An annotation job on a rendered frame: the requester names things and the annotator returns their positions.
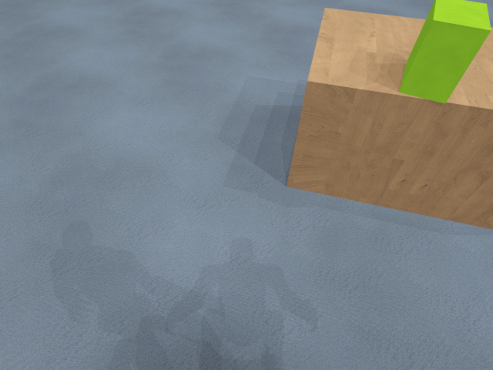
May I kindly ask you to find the carton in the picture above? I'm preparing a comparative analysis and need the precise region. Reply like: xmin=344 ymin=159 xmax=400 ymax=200
xmin=399 ymin=0 xmax=491 ymax=104

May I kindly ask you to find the pedestal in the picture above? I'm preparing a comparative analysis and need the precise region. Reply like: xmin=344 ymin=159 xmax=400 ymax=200
xmin=287 ymin=8 xmax=493 ymax=230

